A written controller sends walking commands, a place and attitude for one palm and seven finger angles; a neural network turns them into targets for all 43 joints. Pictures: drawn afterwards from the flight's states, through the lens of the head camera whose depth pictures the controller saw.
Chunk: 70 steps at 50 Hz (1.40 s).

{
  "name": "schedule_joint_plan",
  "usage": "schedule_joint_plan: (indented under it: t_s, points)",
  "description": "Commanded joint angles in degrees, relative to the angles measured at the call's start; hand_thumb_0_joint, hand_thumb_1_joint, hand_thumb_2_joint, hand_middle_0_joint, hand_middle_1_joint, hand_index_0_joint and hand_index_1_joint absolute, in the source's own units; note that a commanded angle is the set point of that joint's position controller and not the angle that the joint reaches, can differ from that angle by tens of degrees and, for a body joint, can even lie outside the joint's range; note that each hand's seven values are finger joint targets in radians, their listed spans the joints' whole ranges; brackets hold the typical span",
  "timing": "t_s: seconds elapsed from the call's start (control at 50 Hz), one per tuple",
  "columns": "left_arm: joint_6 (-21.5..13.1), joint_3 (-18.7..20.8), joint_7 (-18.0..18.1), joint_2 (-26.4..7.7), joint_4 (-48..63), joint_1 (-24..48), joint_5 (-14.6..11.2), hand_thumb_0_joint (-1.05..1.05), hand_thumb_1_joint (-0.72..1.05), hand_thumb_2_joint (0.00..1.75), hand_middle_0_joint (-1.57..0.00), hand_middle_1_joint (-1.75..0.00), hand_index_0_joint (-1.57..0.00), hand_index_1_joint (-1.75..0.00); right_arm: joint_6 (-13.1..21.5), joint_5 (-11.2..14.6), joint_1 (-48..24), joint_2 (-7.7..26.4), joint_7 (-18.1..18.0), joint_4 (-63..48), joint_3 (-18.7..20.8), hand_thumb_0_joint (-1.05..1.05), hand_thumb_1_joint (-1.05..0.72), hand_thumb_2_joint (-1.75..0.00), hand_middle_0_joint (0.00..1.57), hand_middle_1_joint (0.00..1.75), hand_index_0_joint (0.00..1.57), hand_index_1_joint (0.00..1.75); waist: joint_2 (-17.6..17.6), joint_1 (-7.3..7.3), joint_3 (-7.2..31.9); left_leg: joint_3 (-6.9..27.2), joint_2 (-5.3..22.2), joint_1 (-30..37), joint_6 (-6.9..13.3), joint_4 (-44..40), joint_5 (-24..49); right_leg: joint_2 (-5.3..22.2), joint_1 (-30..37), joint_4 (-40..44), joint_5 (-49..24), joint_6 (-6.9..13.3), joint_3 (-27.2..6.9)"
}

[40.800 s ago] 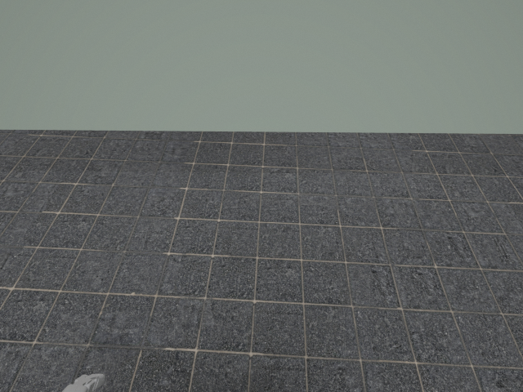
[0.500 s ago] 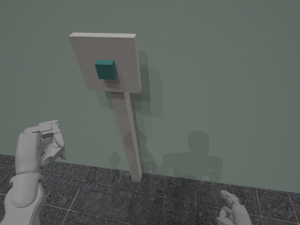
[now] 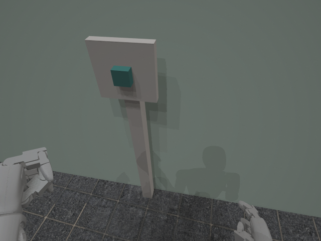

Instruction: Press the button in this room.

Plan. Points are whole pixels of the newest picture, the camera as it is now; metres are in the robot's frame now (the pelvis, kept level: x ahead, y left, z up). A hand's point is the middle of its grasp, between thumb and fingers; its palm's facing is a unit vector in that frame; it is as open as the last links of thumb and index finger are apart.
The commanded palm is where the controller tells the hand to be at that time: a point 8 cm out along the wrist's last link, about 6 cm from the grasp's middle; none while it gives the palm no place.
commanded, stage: draw the hand back to the body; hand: left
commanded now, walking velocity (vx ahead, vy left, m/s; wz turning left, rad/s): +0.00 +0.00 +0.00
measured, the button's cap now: (122, 75) +0.53 +0.20 +0.16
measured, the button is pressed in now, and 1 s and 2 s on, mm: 0 0 0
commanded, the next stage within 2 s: step back with the hand held close in 0.06 s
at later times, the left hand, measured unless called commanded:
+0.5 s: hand (42, 185) +0.16 +0.25 +0.14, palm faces +0.30 -0.82 -0.48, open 3.1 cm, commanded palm +0.10 +0.30 +0.17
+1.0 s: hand (0, 224) +0.09 +0.27 +0.16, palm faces +0.42 -0.80 -0.43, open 3.1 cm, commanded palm +0.02 +0.31 +0.17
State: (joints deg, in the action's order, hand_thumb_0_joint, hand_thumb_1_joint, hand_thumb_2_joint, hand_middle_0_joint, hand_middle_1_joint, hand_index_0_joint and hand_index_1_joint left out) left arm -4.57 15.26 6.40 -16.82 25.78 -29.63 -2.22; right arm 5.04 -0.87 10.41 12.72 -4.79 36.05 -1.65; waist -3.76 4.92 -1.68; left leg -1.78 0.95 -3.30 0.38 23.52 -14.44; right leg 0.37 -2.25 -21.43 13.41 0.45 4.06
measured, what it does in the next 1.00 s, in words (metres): shifts its weight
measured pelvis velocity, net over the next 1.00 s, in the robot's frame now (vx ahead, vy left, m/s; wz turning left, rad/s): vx -0.10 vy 0.03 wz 0.03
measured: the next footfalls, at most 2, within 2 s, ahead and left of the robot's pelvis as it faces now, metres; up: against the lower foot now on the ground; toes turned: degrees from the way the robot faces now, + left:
right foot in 1.26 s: -0.16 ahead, -0.10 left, +0.00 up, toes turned +2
right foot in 1.76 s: -0.23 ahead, -0.07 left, +0.00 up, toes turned -2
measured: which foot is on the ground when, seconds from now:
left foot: down 0.00-1.00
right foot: down 0.00-1.00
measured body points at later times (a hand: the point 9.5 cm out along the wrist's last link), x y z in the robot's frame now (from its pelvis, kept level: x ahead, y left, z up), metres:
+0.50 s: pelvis -0.03 +0.02 +0.00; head -0.01 +0.01 +0.45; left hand +0.14 +0.29 +0.17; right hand +0.15 -0.23 -0.09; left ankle -0.01 +0.11 -0.74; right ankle -0.01 -0.11 -0.74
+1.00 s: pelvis -0.10 +0.03 -0.02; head -0.09 +0.05 +0.43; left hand +0.06 +0.31 +0.18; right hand +0.07 -0.21 -0.10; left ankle -0.01 +0.11 -0.74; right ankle -0.01 -0.11 -0.74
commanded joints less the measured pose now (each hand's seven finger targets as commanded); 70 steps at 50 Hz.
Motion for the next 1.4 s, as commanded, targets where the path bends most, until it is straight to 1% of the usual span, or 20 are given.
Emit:
schedule_joint_plan:
  t_s: [0.0,0.14,0.16,0.18,0.2,0.24,0.3,0.42,0.76,0.84,0.94,1.0,1.04,1.06,1.1,1.16,1.26,1.28,1.32,1.38]
  points:
    - [-3.82,5.81,1.04,-9.55,12.24,5.04,-0.46,0.0,0.9,0.9,-1.3,-1.5,-1.3,-1.5,3.53,-0.08,-7.61,5.3,-0.73,-9.41,1.8,0.0,-0.9,-0.9,0.2,0.3,0.2,0.3,1.02,-0.93,2.33,1.63,-0.14,-0.81,0.99,-3.56,12.02,-0.03,-2.11,3.89,-8.58,0.54,-2.29]
    - [-3.89,6.09,0.79,-9.25,12.21,4.05,-0.62,0.0,0.9,0.9,-1.3,-1.5,-1.3,-1.5,3.37,-0.06,-7.66,5.11,-0.35,-9.61,1.75,0.0,-0.9,-0.9,0.2,0.3,0.2,0.3,0.9,-0.76,2.28,1.88,0.01,-1.36,0.64,-3.87,12.24,-0.27,-1.51,3.6,-8.85,0.66,-2.1]
    - [-3.96,7.28,1.07,-10.99,12.99,8.27,-0.62,0.0,0.9,0.9,-1.3,-1.5,-1.3,-1.5,3.35,-0.01,-7.85,5.37,-0.49,-9.43,1.81,0.0,-0.9,-0.9,0.2,0.3,0.2,0.3,1.51,-1.05,2.53,1.93,-0.04,-1.46,0.67,-4.03,11.34,-0.24,-1.56,3.89,-8.02,0.6,-2.24]
    - [-6.98,16.99,1.7,-20.85,17.64,18.14,-0.54,0.0,0.9,0.9,-1.3,-1.5,-1.3,-1.5,1.96,0.92,-6.44,5.93,-0.13,-12.41,1.17,0.0,-0.9,-0.9,0.2,0.3,0.2,0.3,-2.62,-3.47,-3.59,3.27,0.81,-7.15,1.5,-3.3,6.4,2.44,-7.0,6.31,-8.29,0.49,-6.11]
    - [-6.99,12.05,0.93,-13.94,11.42,6.73,-0.81,0.0,0.9,0.9,-1.3,-1.5,-1.3,-1.5,1.21,0.37,-6.76,5.63,-0.3,-10.95,1.82,0.0,-0.9,-0.9,0.2,0.3,0.2,0.3,3.12,-3.37,-1.57,4.06,1.02,-7.89,1.94,-1.42,7.41,3.84,-8.25,6.32,-8.19,0.4,-5.75]
    - [-6.59,8.15,0.04,-9.89,10.78,-1.26,-0.6,0.0,0.9,0.9,-1.3,-1.5,-1.3,-1.5,-0.39,0.23,-6.25,6.24,0.43,-11.88,2.46,0.0,-0.9,-0.9,0.2,0.3,0.2,0.3,4.95,-3.82,2.63,3.18,1.18,-5.95,2.07,0.85,12.05,4.67,-8.56,5.33,-11.69,0.27,-5.41]
    - [-7.11,8.84,0.24,-11.13,14.33,-3.85,-0.6,0.0,0.9,0.9,-1.3,-1.5,-1.3,-1.5,-1.45,0.41,-5.81,6.99,0.32,-12.72,3.2,0.0,-0.9,-0.9,0.2,0.3,0.2,0.3,0.94,-4.14,7.93,3.54,2.03,-6.28,1.85,1.17,18.76,4.65,-6.38,1.56,-16.54,-0.04,-4.17]
    - [-7.5,12.0,1.24,-13.94,16.73,-6.82,-1.09,0.0,0.9,0.9,-1.3,-1.5,-1.3,-1.5,-3.06,1.15,-5.74,6.59,-0.42,-14.46,4.11,0.0,-0.9,-0.9,0.2,0.3,0.2,0.3,2.48,-4.07,11.49,4.55,3.28,-8.54,1.61,1.44,23.39,4.01,-5.78,-3.08,-19.48,-0.64,-3.42]
    - [-11.85,12.72,3.15,-13.58,19.48,-4.14,1.46,0.0,0.9,0.9,-1.3,-1.5,-1.3,-1.5,0.74,1.05,-3.74,8.06,-0.72,-15.22,4.68,0.0,-0.9,-0.9,0.2,0.3,0.2,0.3,-0.33,-5.01,4.72,9.63,5.69,-32.94,4.49,-3.52,-17.75,2.91,-5.53,-7.59,4.82,-0.35,-7.0]
    - [-12.94,12.67,3.55,-13.59,19.51,-3.18,1.81,0.0,0.9,0.9,-1.3,-1.5,-1.3,-1.5,1.94,0.74,-2.86,7.89,-0.9,-14.4,4.62,0.0,-0.9,-0.9,0.2,0.3,0.2,0.3,0.78,-5.21,4.13,9.64,4.73,-31.07,3.93,0.14,-19.88,3.71,-10.91,-4.86,11.51,0.49,-8.93]
    - [-13.73,12.05,4.67,-14.12,20.54,-1.77,1.1,0.0,0.9,0.9,-1.3,-1.5,-1.3,-1.5,2.56,0.55,-1.71,7.14,-1.0,-11.87,4.41,0.0,-0.9,-0.9,0.2,0.3,0.2,0.3,5.83,-5.86,5.79,6.37,1.01,-15.02,1.25,12.81,-11.68,9.2,-27.6,1.92,15.87,3.21,-11.39]
    - [-14.09,12.85,4.92,-14.67,20.81,-1.26,1.14,0.0,0.9,0.9,-1.3,-1.5,-1.3,-1.5,2.83,0.44,-3.01,7.55,-1.54,-11.86,4.11,0.0,-0.9,-0.9,0.2,0.3,0.2,0.3,0.2,-5.89,3.89,12.19,5.32,-21.86,2.69,1.79,-16.76,3.92,-23.48,-4.85,14.62,0.74,-7.43]
    - [-14.65,13.77,4.44,-13.92,21.93,-1.14,2.13,0.0,0.9,0.9,-1.3,-1.5,-1.3,-1.5,3.82,0.17,-4.08,8.6,-1.59,-12.66,4.3,0.0,-0.9,-0.9,0.2,0.3,0.2,0.3,-12.11,-5.29,5.28,23.87,14.83,-40.06,6.96,-16.52,-30.18,-4.02,-4.79,-26.18,7.07,-1.77,-3.46]
    - [-14.78,14.36,4.08,-14.49,20.76,-1.38,2.32,0.0,0.9,0.9,-1.3,-1.5,-1.3,-1.5,4.04,-0.1,-3.6,7.72,-1.41,-12.36,4.86,0.0,-0.9,-0.9,0.2,0.3,0.2,0.3,-10.56,-4.99,6.16,25.84,17.09,-40.2,8.39,-17.64,-27.75,-4.44,-3.99,-32.36,7.49,-1.59,-4.83]
    - [-15.07,14.21,3.52,-14.52,20.91,-2.95,2.03,0.0,0.9,0.9,-1.3,-1.5,-1.3,-1.5,4.63,-0.38,-4.17,6.64,-0.67,-12.35,5.07,0.0,-0.9,-0.9,0.2,0.3,0.2,0.3,-4.84,-4.56,7.32,22.4,15.73,-32.57,8.63,-12.11,-14.81,-3.79,-8.73,-30.17,10.53,-0.97,-6.46]
    - [-14.91,11.94,2.75,-12.94,20.9,-6.89,0.59,0.0,0.9,0.9,-1.3,-1.5,-1.3,-1.5,5.4,-0.42,-3.72,6.16,0.62,-10.89,4.67,0.0,-0.9,-0.9,0.2,0.3,0.2,0.3,-7.37,-4.63,8.34,17.06,12.14,-22.09,5.7,-10.31,-5.26,-3.77,-10.77,-14.64,12.53,0.09,-3.59]
    - [-15.75,13.53,1.72,-16.95,21.3,-3.3,-0.86,0.0,0.9,0.9,-1.3,-1.5,-1.3,-1.5,4.1,-0.83,-5.29,6.39,0.65,-9.07,3.99,0.0,-0.9,-0.9,0.2,0.3,0.2,0.3,-1.0,-4.47,11.96,6.15,5.66,-7.97,0.17,-0.8,12.49,1.63,-14.6,-0.02,-7.05,1.44,-8.05]
    - [-15.82,13.22,1.98,-16.32,22.35,-2.12,-1.0,0.0,0.9,0.9,-1.3,-1.5,-1.3,-1.5,3.52,-0.43,-3.31,5.11,0.51,-8.15,4.2,0.0,-0.9,-0.9,0.2,0.3,0.2,0.3,-0.83,-5.25,16.6,3.33,4.63,-0.82,-0.44,1.58,24.33,2.52,-15.16,-1.35,-16.44,1.3,-7.33]
    - [-14.89,13.4,1.87,-17.02,21.61,-4.28,-1.52,0.0,0.9,0.9,-1.3,-1.5,-1.3,-1.5,3.46,1.15,-4.25,5.72,0.17,-9.67,4.84,0.0,-0.9,-0.9,0.2,0.3,0.2,0.3,6.64,-4.97,20.41,2.87,3.98,5.73,0.47,7.67,20.15,3.53,-19.14,-0.61,-17.99,-1.07,-6.7]
    - [-13.96,14.18,2.17,-17.42,19.82,-6.23,-2.45,0.0,0.9,0.9,-1.3,-1.5,-1.3,-1.5,2.49,1.32,-6.1,5.46,-0.36,-10.41,4.76,0.0,-0.9,-0.9,0.2,0.3,0.2,0.3,8.21,-5.39,10.96,2.3,-0.58,-0.36,-1.47,16.13,2.29,10.31,-29.82,6.42,-1.83,4.12,-12.02]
